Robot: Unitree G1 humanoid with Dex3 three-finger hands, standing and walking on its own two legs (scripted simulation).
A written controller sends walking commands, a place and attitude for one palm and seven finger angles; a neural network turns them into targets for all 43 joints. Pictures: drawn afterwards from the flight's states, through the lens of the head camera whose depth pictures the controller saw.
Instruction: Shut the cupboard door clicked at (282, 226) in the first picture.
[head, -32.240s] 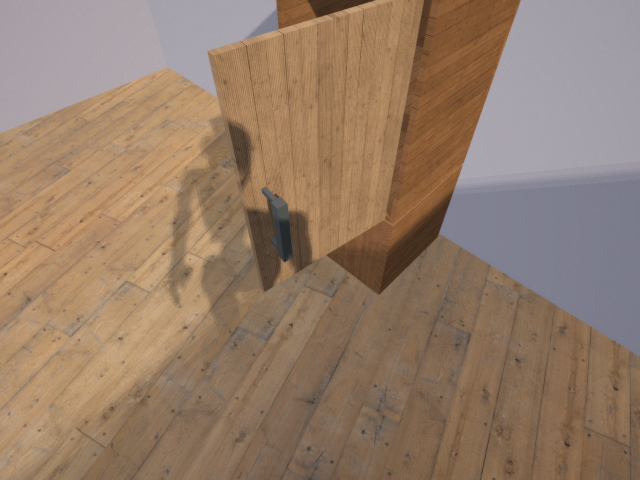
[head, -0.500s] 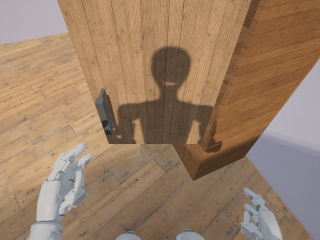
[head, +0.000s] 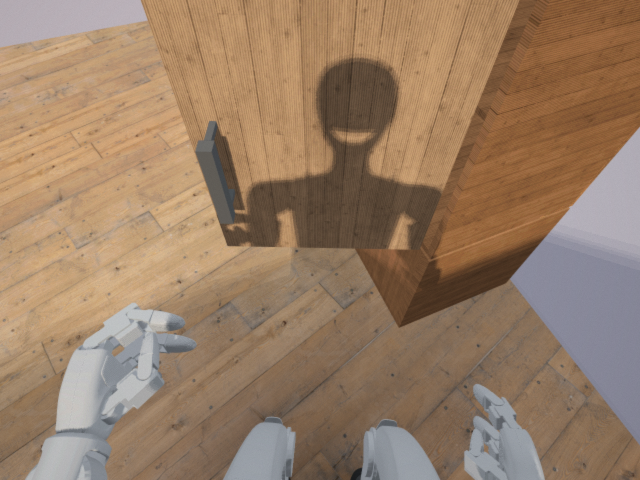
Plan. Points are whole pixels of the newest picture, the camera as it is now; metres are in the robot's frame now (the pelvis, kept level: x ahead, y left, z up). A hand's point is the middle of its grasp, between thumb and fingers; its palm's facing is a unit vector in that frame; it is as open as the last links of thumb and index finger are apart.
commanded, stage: raise the hand and make a fist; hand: left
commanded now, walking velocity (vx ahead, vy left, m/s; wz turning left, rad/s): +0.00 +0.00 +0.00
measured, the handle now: (220, 175) +0.54 +0.19 +0.02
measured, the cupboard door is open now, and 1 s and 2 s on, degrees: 66 66 66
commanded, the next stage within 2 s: bring the fist close to the handle in 1.12 s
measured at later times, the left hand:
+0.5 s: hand (136, 369) +0.23 +0.22 +0.04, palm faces +0.04 -1.00 -0.01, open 3.1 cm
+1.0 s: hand (150, 359) +0.24 +0.21 +0.04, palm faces +0.03 -1.00 -0.01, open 3.1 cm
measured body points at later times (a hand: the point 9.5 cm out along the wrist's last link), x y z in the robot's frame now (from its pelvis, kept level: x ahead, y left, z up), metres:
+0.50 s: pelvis +0.01 +0.03 +0.00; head +0.10 +0.05 +0.44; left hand +0.22 +0.27 +0.04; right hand +0.23 -0.19 -0.06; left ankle +0.04 +0.12 -0.62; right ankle +0.06 -0.09 -0.62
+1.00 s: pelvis +0.02 +0.02 +0.00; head +0.10 +0.03 +0.44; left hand +0.24 +0.26 +0.04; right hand +0.20 -0.22 -0.08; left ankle +0.04 +0.12 -0.62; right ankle +0.06 -0.09 -0.62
